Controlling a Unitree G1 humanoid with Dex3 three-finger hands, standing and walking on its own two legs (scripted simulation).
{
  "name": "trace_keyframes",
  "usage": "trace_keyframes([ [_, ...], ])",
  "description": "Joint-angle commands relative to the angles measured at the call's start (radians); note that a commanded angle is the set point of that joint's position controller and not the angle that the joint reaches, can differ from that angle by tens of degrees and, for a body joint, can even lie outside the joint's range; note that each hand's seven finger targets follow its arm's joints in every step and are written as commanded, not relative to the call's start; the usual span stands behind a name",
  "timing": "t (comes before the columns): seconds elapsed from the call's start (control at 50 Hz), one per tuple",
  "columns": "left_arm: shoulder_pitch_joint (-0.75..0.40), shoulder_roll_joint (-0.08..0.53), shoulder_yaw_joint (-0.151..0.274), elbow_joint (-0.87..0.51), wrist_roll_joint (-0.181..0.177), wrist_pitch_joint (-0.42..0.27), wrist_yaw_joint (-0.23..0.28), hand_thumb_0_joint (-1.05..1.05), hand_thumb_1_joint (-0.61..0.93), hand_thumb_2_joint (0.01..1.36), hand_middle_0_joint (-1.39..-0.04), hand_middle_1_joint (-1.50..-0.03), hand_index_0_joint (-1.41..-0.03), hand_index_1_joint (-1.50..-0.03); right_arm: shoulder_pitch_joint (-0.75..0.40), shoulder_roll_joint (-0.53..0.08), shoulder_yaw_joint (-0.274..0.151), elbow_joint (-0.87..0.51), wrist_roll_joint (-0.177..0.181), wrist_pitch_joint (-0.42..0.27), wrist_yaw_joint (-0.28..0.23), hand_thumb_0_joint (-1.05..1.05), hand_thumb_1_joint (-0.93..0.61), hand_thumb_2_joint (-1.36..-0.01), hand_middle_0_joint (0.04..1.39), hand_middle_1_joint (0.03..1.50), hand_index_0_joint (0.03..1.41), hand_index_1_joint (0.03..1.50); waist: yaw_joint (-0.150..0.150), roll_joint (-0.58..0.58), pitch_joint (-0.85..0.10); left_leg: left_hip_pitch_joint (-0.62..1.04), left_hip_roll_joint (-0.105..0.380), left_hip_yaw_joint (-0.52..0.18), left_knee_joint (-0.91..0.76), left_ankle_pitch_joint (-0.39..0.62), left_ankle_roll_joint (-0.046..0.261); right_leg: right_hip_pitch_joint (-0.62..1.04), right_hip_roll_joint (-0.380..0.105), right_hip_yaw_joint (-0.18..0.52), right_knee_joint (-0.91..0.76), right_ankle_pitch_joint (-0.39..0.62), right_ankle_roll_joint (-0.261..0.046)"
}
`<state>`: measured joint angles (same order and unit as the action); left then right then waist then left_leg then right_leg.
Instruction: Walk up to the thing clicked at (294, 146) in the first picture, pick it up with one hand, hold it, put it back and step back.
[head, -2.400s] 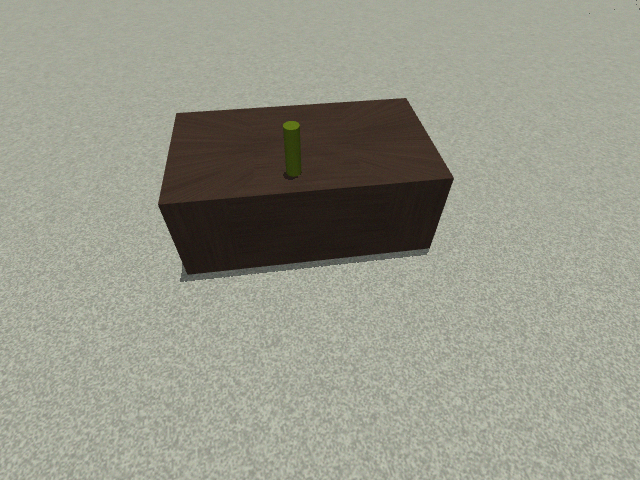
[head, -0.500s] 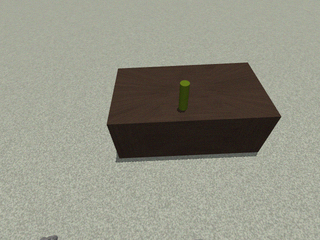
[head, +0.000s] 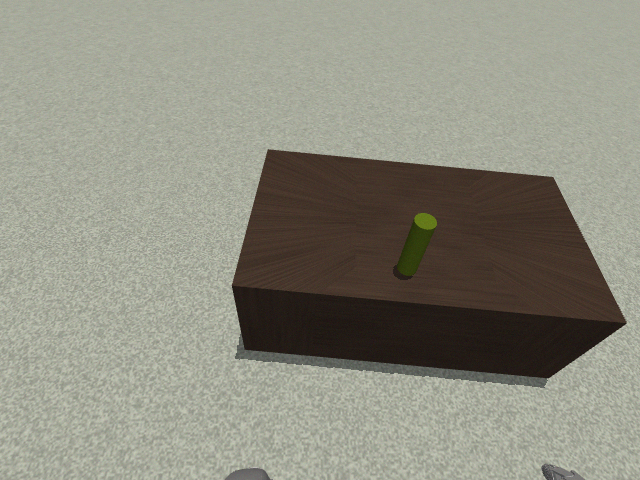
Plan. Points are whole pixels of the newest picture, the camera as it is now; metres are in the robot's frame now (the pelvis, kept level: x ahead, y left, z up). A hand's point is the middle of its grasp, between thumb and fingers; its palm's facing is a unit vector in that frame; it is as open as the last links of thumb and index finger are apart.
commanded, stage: walk up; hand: right
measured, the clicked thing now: (415, 246) +0.70 -0.22 -0.27
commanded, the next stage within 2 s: stand in 2.00 s
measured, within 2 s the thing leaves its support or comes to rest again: neither
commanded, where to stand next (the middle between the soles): +0.29 +0.01 m, yaw -2 degrees
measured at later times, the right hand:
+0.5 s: hand (514, 447) +0.21 -0.28 -0.14, palm faces -0.03 +0.95 -0.32, open 7.4 cm
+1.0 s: hand (465, 365) +0.33 -0.23 -0.13, palm faces +0.01 +0.94 -0.35, open 7.4 cm
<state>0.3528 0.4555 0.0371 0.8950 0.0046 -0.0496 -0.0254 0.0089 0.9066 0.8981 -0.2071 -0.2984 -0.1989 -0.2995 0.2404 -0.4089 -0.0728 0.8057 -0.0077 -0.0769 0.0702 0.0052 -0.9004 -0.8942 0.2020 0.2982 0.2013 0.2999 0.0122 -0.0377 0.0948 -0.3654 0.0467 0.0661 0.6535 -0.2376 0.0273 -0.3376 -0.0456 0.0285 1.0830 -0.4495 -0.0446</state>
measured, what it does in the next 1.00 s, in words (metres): walks ahead: right foot, then left foot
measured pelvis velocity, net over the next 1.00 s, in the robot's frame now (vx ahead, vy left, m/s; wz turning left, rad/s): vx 0.23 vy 0.03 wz -0.06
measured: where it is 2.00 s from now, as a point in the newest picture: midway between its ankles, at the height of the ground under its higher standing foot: (305, 473)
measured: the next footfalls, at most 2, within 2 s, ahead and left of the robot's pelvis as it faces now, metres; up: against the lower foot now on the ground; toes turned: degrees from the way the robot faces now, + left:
right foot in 0.32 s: +0.25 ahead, -0.12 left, +0.00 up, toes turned -4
left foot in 0.66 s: +0.34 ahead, +0.14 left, +0.00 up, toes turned +0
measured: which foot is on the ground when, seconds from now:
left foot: down 0.00-0.34, up 0.36-0.64, down 0.66-1.00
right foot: up 0.00-0.30, down 0.32-1.00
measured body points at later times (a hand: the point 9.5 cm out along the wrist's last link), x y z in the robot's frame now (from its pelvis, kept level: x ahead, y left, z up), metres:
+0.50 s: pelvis +0.16 -0.01 +0.01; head +0.18 -0.04 +0.46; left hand +0.24 +0.31 -0.08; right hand +0.21 -0.33 -0.12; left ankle +0.19 +0.13 -0.67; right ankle +0.20 -0.13 -0.72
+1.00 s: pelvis +0.23 +0.03 +0.01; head +0.24 +0.04 +0.46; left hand +0.30 +0.33 -0.13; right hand +0.33 -0.28 -0.11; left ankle +0.30 +0.14 -0.72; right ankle +0.21 -0.12 -0.72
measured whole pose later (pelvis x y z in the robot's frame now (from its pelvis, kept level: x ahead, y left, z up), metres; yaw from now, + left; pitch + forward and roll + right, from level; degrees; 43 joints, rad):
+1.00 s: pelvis +0.23 +0.03 +0.01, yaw -4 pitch -2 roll -1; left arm 0.19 0.38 -0.01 1.06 0.00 -0.02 -0.01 0.01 0.91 0.90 -0.21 -0.30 -0.20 -0.30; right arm 0.09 -0.35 0.01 1.01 0.00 -0.03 0.02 0.01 -0.90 -0.89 0.20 0.30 0.20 0.30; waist 0.02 -0.01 0.07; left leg -0.33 0.06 0.06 0.58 -0.21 0.00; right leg -0.20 -0.02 0.00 0.57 -0.32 0.03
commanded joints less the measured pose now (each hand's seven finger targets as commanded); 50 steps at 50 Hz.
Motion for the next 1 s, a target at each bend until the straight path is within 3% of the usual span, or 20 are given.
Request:
trace_keyframes([
  [0.0,0.078,0.188,0.063,-0.058,-0.013,-0.029,0.002,0.000,0.900,0.900,-0.200,-0.300,-0.200,-0.300,0.074,-0.254,-0.065,-0.054,0.009,-0.015,-0.036,0.000,-0.900,-0.900,0.200,0.300,0.200,0.300,-0.013,0.209,-0.050,0.175,0.221,-0.254,-0.359,0.074,0.158,-0.215,-0.057,0.035,0.007,0.105,0.004],
  [0.06,0.044,0.159,0.062,-0.067,-0.002,-0.021,-0.014,0.000,0.900,0.900,-0.200,-0.300,-0.200,-0.300,0.079,-0.262,-0.066,-0.068,-0.001,-0.020,-0.036,0.000,-0.900,-0.900,0.200,0.300,0.200,0.300,-0.025,0.231,-0.037,0.172,0.213,-0.198,-0.379,0.071,0.191,-0.198,-0.057,-0.006,-0.132,0.130,0.037],
  [0.12,-0.016,0.154,0.066,-0.087,0.009,-0.019,-0.026,0.000,0.900,0.900,-0.200,-0.300,-0.200,-0.300,0.079,-0.276,-0.069,-0.082,-0.001,-0.019,-0.031,0.000,-0.900,-0.900,0.200,0.300,0.200,0.300,-0.034,0.206,-0.005,0.133,0.232,-0.193,-0.409,-0.081,0.216,-0.182,-0.071,-0.046,-0.247,0.171,0.037],
  [0.18,-0.051,0.145,0.072,-0.095,0.009,-0.028,-0.032,0.000,0.900,0.900,-0.200,-0.300,-0.200,-0.300,0.080,-0.276,-0.067,-0.087,-0.003,-0.014,-0.028,0.000,-0.900,-0.900,0.200,0.300,0.200,0.300,-0.035,0.191,-0.007,0.109,0.208,-0.169,-0.388,-0.123,0.193,-0.103,-0.047,-0.068,-0.380,0.232,0.027],
  [0.22,-0.028,0.143,0.076,-0.085,0.009,-0.039,-0.029,0.000,0.900,0.900,-0.200,-0.300,-0.200,-0.300,0.053,-0.276,-0.067,-0.101,-0.001,-0.006,-0.026,0.000,-0.900,-0.900,0.200,0.300,0.200,0.300,-0.013,0.173,-0.032,0.073,0.216,-0.166,-0.321,-0.091,0.187,0.005,-0.022,-0.082,-0.442,0.238,0.018],
  [0.26,0.043,0.142,0.082,-0.056,0.014,-0.051,-0.018,0.000,0.900,0.900,-0.200,-0.300,-0.200,-0.300,0.050,-0.236,-0.052,-0.108,0.001,0.004,-0.026,0.000,-0.900,-0.900,0.200,0.300,0.200,0.300,0.030,0.085,-0.086,0.057,0.162,-0.103,-0.146,-0.006,0.138,0.165,0.033,-0.118,-0.536,0.269,0.012],
  [0.28,0.094,0.183,0.099,-0.046,0.017,-0.060,-0.008,0.000,0.900,0.900,-0.200,-0.300,-0.200,-0.300,0.092,-0.187,-0.033,-0.107,0.003,0.005,-0.028,0.000,-0.900,-0.900,0.200,0.300,0.200,0.300,0.057,-0.025,-0.127,-0.019,0.114,-0.063,0.030,0.035,0.104,0.316,0.022,-0.055,-0.591,0.207,-0.007],
  [0.3,0.158,0.270,0.125,-0.053,0.024,-0.071,0.005,0.000,0.900,0.900,-0.200,-0.300,-0.200,-0.300,0.123,-0.122,-0.011,-0.125,0.008,0.000,-0.028,0.000,-0.900,-0.900,0.200,0.300,0.200,0.300,0.078,-0.253,-0.169,-0.177,0.002,0.021,0.329,-0.106,0.044,0.419,-0.218,0.314,-0.724,0.077,-0.085],
  [0.32,0.148,0.319,0.128,-0.075,0.010,-0.073,0.008,0.000,0.900,0.900,-0.200,-0.300,-0.200,-0.300,0.108,-0.173,-0.019,-0.116,0.002,0.010,-0.034,0.000,-0.900,-0.900,0.200,0.300,0.200,0.300,0.080,-0.197,-0.135,-0.321,-0.065,-0.021,0.435,-0.310,0.014,0.430,-0.382,0.611,-0.820,0.013,-0.210],
  [0.34,0.111,0.305,0.119,-0.085,-0.004,-0.067,0.008,0.000,0.900,0.900,-0.200,-0.300,-0.200,-0.300,0.076,-0.229,-0.038,-0.096,-0.008,0.021,-0.045,0.000,-0.900,-0.900,0.200,0.300,0.200,0.300,0.064,-0.085,-0.088,-0.320,0.002,-0.104,0.498,-0.327,0.010,0.330,-0.411,0.614,-0.798,0.017,-0.261],
  [0.42,-0.002,0.238,0.093,-0.109,-0.007,-0.060,0.014,0.000,0.900,0.900,-0.200,-0.300,-0.200,-0.300,0.122,-0.222,-0.043,-0.036,0.000,0.028,-0.029,0.000,-0.900,-0.900,0.200,0.300,0.200,0.300,0.001,-0.115,-0.024,-0.218,0.059,-0.111,0.367,-0.147,-0.005,0.138,-0.230,0.241,-0.807,0.106,-0.173],
  [0.56,-0.074,0.204,0.062,-0.124,0.005,-0.031,0.022,0.000,0.900,0.900,-0.200,-0.300,-0.200,-0.300,0.080,-0.145,-0.028,0.014,-0.001,0.026,-0.047,0.000,-0.900,-0.900,0.200,0.300,0.200,0.300,-0.003,-0.135,-0.097,0.082,0.000,0.001,0.030,0.043,-0.032,-0.004,-0.183,0.033,-0.604,0.571,-0.154],
  [0.62,-0.124,0.149,0.034,-0.120,-0.009,-0.002,0.027,0.000,0.900,0.900,-0.200,-0.300,-0.200,-0.300,0.101,-0.169,-0.032,0.053,-0.004,0.013,-0.067,0.000,-0.900,-0.900,0.200,0.300,0.200,0.300,-0.042,-0.032,-0.108,0.237,-0.018,-0.013,-0.131,0.179,-0.010,-0.105,-0.113,0.001,-0.448,0.357,-0.073],
  [0.64,-0.091,0.095,0.017,-0.122,-0.014,0.007,0.026,0.000,0.900,0.900,-0.200,-0.300,-0.200,-0.300,0.108,-0.234,-0.043,0.053,-0.014,0.007,-0.073,0.000,-0.900,-0.900,0.200,0.300,0.200,0.300,-0.035,0.131,-0.136,0.277,0.146,-0.222,-0.217,0.190,0.029,-0.159,-0.042,-0.024,-0.343,0.180,-0.021],
  [0.66,-0.040,0.086,0.008,-0.093,-0.030,0.023,0.031,0.000,0.900,0.900,-0.200,-0.300,-0.200,-0.300,0.034,-0.278,-0.039,0.023,-0.006,0.003,-0.074,0.000,-0.900,-0.900,0.200,0.300,0.200,0.300,0.001,0.197,-0.138,0.163,0.316,-0.466,-0.324,0.057,0.137,-0.104,0.038,-0.038,-0.270,-0.045,0.017],
  [0.68,-0.043,0.156,0.028,-0.047,-0.022,0.036,0.040,0.000,0.900,0.900,-0.200,-0.300,-0.200,-0.300,-0.013,-0.302,-0.045,0.026,0.000,0.010,-0.072,0.000,-0.900,-0.900,0.200,0.300,0.200,0.300,-0.008,0.196,-0.117,0.082,0.328,-0.506,-0.341,-0.081,0.197,-0.039,0.005,-0.001,-0.201,-0.142,0.013],
  [0.76,-0.018,0.141,0.028,0.042,-0.013,0.025,0.037,0.000,0.900,0.900,-0.200,-0.300,-0.200,-0.300,-0.124,-0.241,-0.013,0.048,-0.005,0.023,-0.075,0.000,-0.900,-0.900,0.200,0.300,0.200,0.300,0.028,0.259,-0.115,0.039,0.192,-0.269,-0.248,-0.020,0.109,0.055,-0.010,-0.031,-0.416,0.035,0.009],
  [0.8,-0.008,0.133,0.030,0.079,-0.001,0.017,0.040,0.000,0.900,0.900,-0.200,-0.300,-0.200,-0.300,-0.152,-0.203,0.006,0.060,0.007,0.035,-0.070,0.000,-0.900,-0.900,0.200,0.300,0.200,0.300,0.045,0.219,-0.131,0.004,0.175,-0.226,-0.198,-0.013,0.068,0.153,-0.018,-0.007,-0.564,0.167,0.006],
  [0.84,-0.144,0.182,0.029,0.055,0.009,0.013,0.032,0.000,0.900,0.900,-0.200,-0.300,-0.200,-0.300,-0.136,-0.170,0.016,0.083,0.018,0.039,-0.070,0.000,-0.900,-0.900,0.200,0.300,0.200,0.300,-0.020,0.071,-0.112,0.081,0.095,-0.162,-0.189,-0.110,0.014,0.029,-0.083,0.118,-0.623,0.126,-0.030],
  [0.98,-0.205,0.136,0.006,0.127,-0.008,0.011,0.028,0.000,0.900,0.900,-0.200,-0.300,-0.200,-0.300,-0.210,-0.182,0.028,0.172,0.012,0.026,-0.071,0.000,-0.900,-0.900,0.200,0.300,0.200,0.300,-0.010,0.077,-0.129,0.162,0.118,-0.153,-0.244,0.071,0.019,0.105,-0.059,0.049,-0.649,0.300,0.003],
])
